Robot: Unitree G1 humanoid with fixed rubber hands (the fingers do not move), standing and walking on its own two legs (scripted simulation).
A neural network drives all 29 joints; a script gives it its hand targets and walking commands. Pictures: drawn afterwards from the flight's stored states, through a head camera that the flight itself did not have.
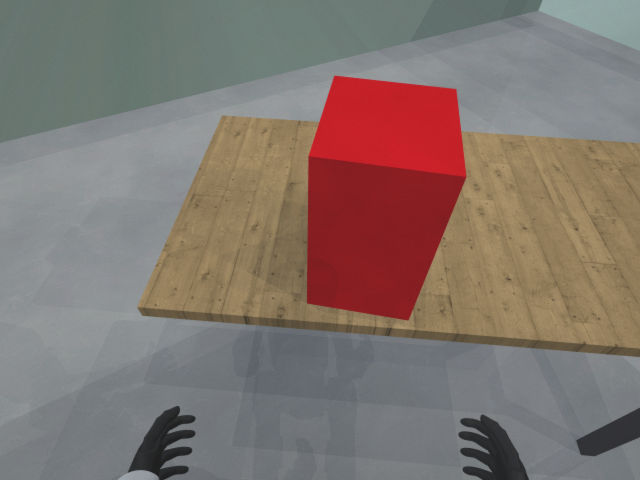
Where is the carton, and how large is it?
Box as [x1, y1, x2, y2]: [307, 76, 465, 319]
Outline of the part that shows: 334,76 309,153 307,302 408,319 465,178 456,91 455,89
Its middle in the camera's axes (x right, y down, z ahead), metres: +0.08 -0.05 +0.58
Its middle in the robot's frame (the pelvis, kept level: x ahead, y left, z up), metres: +0.47 -0.03 +0.07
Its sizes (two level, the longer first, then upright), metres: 0.186 0.165 0.293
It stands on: a table, 0.70 m high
